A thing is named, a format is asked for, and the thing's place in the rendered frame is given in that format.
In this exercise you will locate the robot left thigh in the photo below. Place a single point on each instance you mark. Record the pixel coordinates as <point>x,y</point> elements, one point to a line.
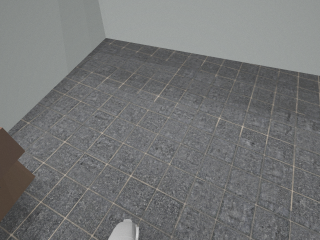
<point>125,231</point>

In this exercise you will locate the drawer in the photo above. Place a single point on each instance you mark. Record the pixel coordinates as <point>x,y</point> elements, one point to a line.
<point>10,152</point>

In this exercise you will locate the cabinet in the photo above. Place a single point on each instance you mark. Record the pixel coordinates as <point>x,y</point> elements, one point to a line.
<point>13,184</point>

